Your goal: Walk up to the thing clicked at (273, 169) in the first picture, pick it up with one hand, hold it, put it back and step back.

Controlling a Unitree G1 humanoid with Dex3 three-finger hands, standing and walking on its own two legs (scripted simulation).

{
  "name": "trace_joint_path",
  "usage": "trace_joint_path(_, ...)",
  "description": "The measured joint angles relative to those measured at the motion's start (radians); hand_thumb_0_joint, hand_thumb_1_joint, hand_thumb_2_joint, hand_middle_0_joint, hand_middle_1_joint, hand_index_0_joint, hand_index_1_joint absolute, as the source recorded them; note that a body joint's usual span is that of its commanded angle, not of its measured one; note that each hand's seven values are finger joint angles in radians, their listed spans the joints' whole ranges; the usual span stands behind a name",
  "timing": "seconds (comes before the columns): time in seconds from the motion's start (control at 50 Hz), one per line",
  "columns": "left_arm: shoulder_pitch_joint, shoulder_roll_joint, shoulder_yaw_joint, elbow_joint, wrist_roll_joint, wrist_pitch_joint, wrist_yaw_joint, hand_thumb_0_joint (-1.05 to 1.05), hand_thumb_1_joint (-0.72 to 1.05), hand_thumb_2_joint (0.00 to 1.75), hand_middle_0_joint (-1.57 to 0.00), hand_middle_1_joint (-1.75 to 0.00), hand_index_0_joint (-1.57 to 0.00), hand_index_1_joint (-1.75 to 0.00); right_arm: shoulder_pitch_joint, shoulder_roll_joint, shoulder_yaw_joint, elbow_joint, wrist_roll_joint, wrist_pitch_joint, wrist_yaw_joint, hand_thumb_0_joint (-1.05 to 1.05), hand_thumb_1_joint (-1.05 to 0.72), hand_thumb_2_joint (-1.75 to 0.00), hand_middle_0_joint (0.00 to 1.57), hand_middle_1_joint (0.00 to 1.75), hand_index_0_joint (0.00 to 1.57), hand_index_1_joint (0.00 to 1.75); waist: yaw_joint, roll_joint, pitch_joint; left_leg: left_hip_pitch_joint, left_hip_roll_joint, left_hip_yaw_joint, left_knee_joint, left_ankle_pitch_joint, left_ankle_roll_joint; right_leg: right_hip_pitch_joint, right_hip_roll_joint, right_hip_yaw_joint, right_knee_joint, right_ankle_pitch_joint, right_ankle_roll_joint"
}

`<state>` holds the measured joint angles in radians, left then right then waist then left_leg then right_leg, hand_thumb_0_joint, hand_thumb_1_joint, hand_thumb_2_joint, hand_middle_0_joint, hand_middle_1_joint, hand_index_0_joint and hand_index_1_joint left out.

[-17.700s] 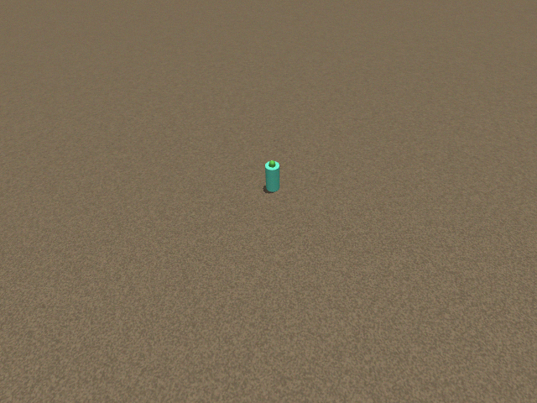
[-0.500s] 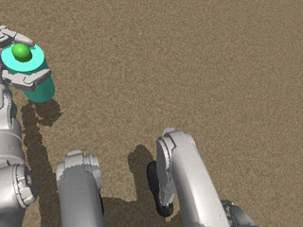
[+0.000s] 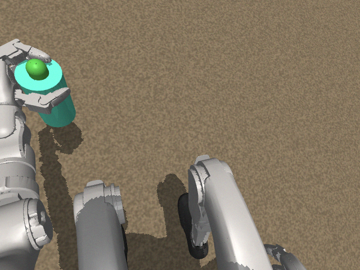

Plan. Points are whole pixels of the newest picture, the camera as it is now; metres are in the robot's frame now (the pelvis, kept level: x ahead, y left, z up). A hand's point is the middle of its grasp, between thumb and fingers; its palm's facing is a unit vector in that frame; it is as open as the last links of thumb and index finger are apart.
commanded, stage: settle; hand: left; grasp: from the side
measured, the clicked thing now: (48, 92) +0.52 +0.21 -0.11
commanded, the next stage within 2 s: lift in 0.04 s
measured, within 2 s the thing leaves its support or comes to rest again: neither
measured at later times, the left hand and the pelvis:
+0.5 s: hand (34, 79) +0.51 +0.21 -0.02, palm faces +0.00 -1.00 -0.08, open 8.9 cm; pelvis +0.00 +0.00 +0.02, yaw +2 degrees
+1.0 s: hand out of the picture +0.45 +0.21 +0.13, palm faces +0.05 -1.00 -0.06, open 8.9 cm; pelvis +0.02 +0.00 +0.13, yaw +4 degrees
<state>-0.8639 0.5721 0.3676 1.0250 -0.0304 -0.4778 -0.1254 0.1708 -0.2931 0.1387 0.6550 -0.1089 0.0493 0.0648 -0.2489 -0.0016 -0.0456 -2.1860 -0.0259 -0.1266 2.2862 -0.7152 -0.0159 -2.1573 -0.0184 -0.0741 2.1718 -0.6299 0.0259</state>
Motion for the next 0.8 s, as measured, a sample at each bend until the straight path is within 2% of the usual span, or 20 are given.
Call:
trace_joint_path(0.22, -0.035, -0.008, -0.008, 0.034, -0.009, -0.006, -0.009, 0.02, -0.39, 1.03, -0.68, -0.97, -0.92, -1.14, -0.015, -0.002, -0.016, 0.006, 0.009, -0.016, 0.001, 0.00, -0.92, -0.91, 0.20, 0.30, 0.20, 0.30, 0.012, 0.017, -0.018, 0.017, 0.000, 0.011, -0.022, -0.005, 0.006, 0.015, -0.002, 0.009, -0.016, -0.009, 0.003)
trace_joint_path(0.34, -0.012, -0.028, -0.003, -0.005, -0.008, 0.004, -0.030, 0.01, -0.43, 1.08, -0.67, -1.01, -0.92, -1.16, -0.008, -0.001, -0.032, 0.002, 0.022, -0.016, 0.003, 0.00, -0.95, -0.91, 0.20, 0.30, 0.20, 0.30, 0.018, 0.019, -0.026, 0.021, -0.001, 0.018, -0.028, -0.006, 0.006, 0.016, -0.004, 0.016, -0.017, -0.012, 0.002)
trace_joint_path(0.46, 0.052, -0.050, -0.011, -0.077, -0.028, 0.037, -0.071, 0.01, -0.43, 1.08, -0.67, -1.02, -0.93, -1.16, 0.006, 0.004, -0.052, -0.003, 0.045, -0.023, -0.008, 0.00, -0.96, -0.91, 0.20, 0.30, 0.20, 0.30, 0.030, 0.026, -0.045, 0.039, -0.003, 0.028, -0.051, -0.003, 0.006, 0.030, -0.007, 0.024, -0.031, -0.014, 0.000)
trace_joint_path(0.6, 0.148, -0.088, -0.031, -0.159, -0.072, 0.082, -0.114, 0.01, -0.44, 1.09, -0.67, -1.01, -0.93, -1.16, 0.019, 0.007, -0.073, -0.025, 0.084, -0.045, -0.032, 0.01, -0.96, -0.91, 0.20, 0.30, 0.20, 0.30, 0.055, 0.041, -0.082, 0.091, 0.000, 0.044, -0.113, 0.003, 0.008, 0.074, -0.007, 0.037, -0.081, -0.012, -0.002)
trace_joint_path(0.72, 0.228, -0.137, -0.046, -0.239, -0.108, 0.113, -0.098, 0.01, -0.44, 1.09, -0.67, -1.01, -0.93, -1.16, 0.012, 0.012, -0.078, -0.047, 0.105, -0.071, -0.053, 0.01, -0.95, -0.91, 0.20, 0.30, 0.20, 0.30, 0.083, 0.043, -0.112, 0.167, 0.006, 0.053, -0.191, 0.009, 0.008, 0.143, -0.005, 0.043, -0.150, -0.007, -0.004)
trace_joint_path(0.8, 0.274, -0.165, -0.063, -0.304, -0.113, 0.128, -0.074, 0.01, -0.44, 1.09, -0.67, -1.01, -0.93, -1.16, 0.001, 0.018, -0.083, -0.057, 0.110, -0.088, -0.063, 0.01, -0.94, -0.91, 0.20, 0.30, 0.20, 0.30, 0.100, 0.040, -0.125, 0.228, 0.009, 0.055, -0.249, 0.013, 0.007, 0.202, -0.004, 0.043, -0.205, -0.005, -0.007)
